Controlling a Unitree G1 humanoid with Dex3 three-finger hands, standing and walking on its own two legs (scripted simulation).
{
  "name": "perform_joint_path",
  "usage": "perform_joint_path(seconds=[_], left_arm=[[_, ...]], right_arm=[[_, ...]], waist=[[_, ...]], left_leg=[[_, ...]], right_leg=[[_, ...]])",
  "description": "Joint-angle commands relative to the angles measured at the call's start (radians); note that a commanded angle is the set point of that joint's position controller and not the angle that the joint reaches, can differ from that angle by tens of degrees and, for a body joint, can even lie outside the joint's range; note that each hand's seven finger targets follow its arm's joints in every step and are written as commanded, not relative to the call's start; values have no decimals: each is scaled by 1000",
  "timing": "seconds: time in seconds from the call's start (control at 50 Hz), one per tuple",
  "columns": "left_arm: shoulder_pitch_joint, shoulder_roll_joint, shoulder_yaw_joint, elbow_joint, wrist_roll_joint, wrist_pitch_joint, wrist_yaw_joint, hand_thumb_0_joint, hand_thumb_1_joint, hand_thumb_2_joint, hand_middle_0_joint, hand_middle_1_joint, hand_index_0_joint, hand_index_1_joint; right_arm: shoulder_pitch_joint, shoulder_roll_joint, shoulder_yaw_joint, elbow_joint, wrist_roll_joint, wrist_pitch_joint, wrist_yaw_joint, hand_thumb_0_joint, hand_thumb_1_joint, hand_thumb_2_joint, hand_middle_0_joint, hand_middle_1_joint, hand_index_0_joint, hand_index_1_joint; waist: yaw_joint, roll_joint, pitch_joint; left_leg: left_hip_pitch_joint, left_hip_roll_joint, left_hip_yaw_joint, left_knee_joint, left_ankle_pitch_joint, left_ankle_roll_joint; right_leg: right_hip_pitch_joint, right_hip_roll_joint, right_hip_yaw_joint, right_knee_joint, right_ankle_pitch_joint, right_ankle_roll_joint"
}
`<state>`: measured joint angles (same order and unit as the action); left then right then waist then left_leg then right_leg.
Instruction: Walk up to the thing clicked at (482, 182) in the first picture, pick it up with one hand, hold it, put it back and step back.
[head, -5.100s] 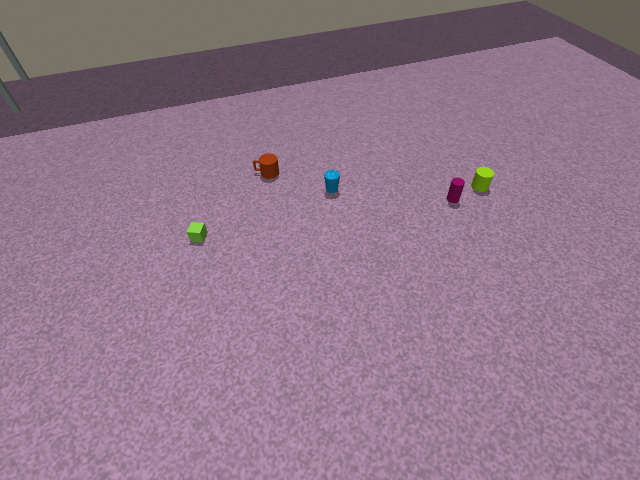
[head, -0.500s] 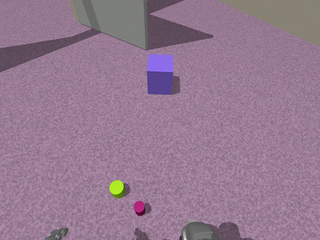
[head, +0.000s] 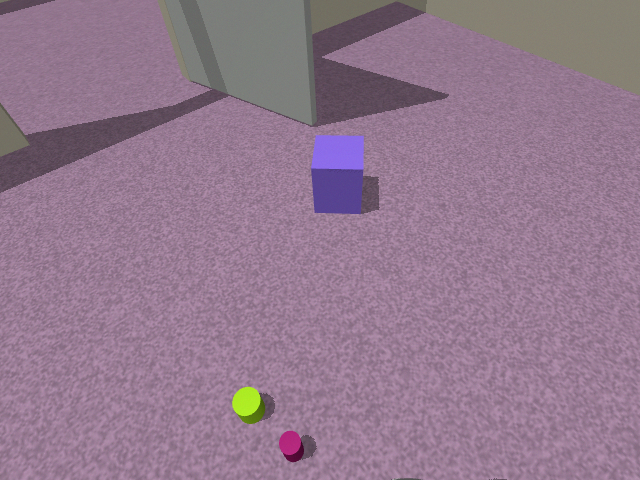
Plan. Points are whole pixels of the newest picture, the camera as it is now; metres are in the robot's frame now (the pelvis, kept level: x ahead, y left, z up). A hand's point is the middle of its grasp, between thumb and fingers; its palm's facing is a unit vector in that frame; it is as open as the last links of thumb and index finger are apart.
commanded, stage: walk up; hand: left
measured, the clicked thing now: (249, 405) +0.42 +0.26 -0.71
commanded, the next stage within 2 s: stand in 1.00 s
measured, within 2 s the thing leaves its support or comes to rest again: neither
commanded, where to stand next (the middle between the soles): +0.05 +0.00 m, yaw +4 degrees
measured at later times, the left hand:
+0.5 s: hand out of the picture +0.12 +0.25 -0.13, palm faces +0.01 -0.95 -0.31, open 7.4 cm
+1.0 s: hand out of the picture +0.09 +0.27 -0.14, palm faces +0.01 -0.95 -0.30, open 7.4 cm
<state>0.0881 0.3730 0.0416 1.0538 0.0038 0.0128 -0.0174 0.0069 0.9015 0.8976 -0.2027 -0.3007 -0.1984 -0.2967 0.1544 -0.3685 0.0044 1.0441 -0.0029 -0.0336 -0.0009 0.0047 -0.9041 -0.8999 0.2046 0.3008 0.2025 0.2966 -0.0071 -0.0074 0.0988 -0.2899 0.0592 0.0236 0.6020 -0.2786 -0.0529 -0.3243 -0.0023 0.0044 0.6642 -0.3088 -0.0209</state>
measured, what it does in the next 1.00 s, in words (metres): stands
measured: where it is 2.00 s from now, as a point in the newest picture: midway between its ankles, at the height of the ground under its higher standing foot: outside the picture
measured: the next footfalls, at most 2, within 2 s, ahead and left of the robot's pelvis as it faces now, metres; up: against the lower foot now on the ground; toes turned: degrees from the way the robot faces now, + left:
none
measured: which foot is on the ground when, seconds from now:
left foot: down 0.00-1.00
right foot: down 0.00-1.00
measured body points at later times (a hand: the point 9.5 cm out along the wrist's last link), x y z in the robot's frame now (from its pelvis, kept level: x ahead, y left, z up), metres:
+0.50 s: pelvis +0.00 +0.01 +0.02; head +0.03 +0.01 +0.47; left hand +0.12 +0.30 -0.11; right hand +0.10 -0.30 -0.11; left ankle +0.03 +0.16 -0.72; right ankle +0.03 -0.11 -0.72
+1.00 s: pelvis +0.01 +0.02 +0.02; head +0.03 +0.02 +0.47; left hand +0.09 +0.31 -0.12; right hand +0.11 -0.28 -0.11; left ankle +0.03 +0.16 -0.72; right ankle +0.03 -0.11 -0.72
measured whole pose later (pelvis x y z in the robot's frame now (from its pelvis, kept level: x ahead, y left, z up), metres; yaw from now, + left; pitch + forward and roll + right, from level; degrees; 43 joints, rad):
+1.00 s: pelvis +0.01 +0.02 +0.02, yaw +1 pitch -2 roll +0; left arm 0.07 0.33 0.04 1.14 0.01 0.02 -0.03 0.01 0.90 0.90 -0.20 -0.30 -0.20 -0.30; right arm 0.07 -0.35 0.00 1.12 0.00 -0.02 0.00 0.00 -0.91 -0.90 0.20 0.30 0.20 0.30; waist 0.00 0.00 0.07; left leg -0.17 0.05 0.02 0.37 -0.17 -0.03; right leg -0.17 -0.01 0.00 0.37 -0.17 0.01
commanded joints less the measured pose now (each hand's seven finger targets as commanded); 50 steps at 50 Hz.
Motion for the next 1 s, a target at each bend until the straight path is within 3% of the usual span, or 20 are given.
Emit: perform_joint_path(seconds=[0.0,0.06,0.12,0.22,0.32,0.62,0.76,0.96,0.98], left_arm=[[-96,207,33,-57,-5,-35,18,0,900,900,-200,-300,-200,-300],[-96,207,32,-40,-3,-31,20,0,900,900,-200,-300,-200,-300],[-103,198,32,-23,-6,-24,19,0,900,900,-200,-300,-200,-300],[-118,190,36,-9,-6,-22,16,0,900,900,-200,-300,-200,-300],[-135,192,39,-3,0,-17,9,0,900,900,-200,-300,-200,-300],[-106,172,36,-4,-2,-12,1,0,900,900,-200,-300,-200,-300],[-96,171,32,7,0,-13,3,0,900,900,-200,-300,-200,-300],[-78,175,31,18,2,-20,7,0,900,900,-200,-300,-200,-300],[-69,169,15,24,6,-31,7,0,900,900,-200,-300,-200,-300]], right_arm=[[-43,-220,-47,-38,7,-19,-14,0,-900,-900,200,300,200,300],[-60,-216,-46,-20,11,-13,-17,0,-900,-900,200,300,200,300],[-89,-216,-45,-6,8,-7,-16,0,-900,-900,200,300,200,300],[-102,-214,-42,14,5,-6,-14,0,-900,-900,200,300,200,300],[-130,-214,-38,16,0,-8,-10,0,-900,-900,200,300,200,300],[-132,-212,-40,2,-2,-18,-10,0,-900,-900,200,300,200,300],[-123,-207,-45,10,-3,-15,-11,0,-900,-900,200,300,200,300],[-130,-196,-45,18,-1,-7,-6,0,-900,-900,200,300,200,300],[-119,-189,-45,34,-18,-2,-3,0,-900,-900,200,300,200,300]], waist=[[-5,-43,-190],[-5,-60,-207],[1,-36,-170],[1,-22,-166],[5,-6,-132],[18,10,-161],[10,8,-168],[3,2,-137],[-1,48,-152]], left_leg=[[112,59,-74,-99,202,85],[139,56,-55,-109,217,81],[132,61,-59,-145,195,77],[138,67,-61,-187,203,70],[113,71,-71,-228,131,65],[115,90,-95,-286,165,67],[122,94,-98,-297,179,69],[151,78,-91,-297,140,62],[161,76,-89,-323,80,56]], right_leg=[[76,-124,154,-198,262,-37],[97,-134,149,-217,298,-37],[86,-128,139,-253,227,-28],[112,-128,135,-287,199,-22],[111,-124,133,-333,103,-17],[187,-108,95,-328,194,-5],[208,-112,92,-334,213,-2],[160,-115,101,-376,159,0],[171,-126,107,-396,96,2]])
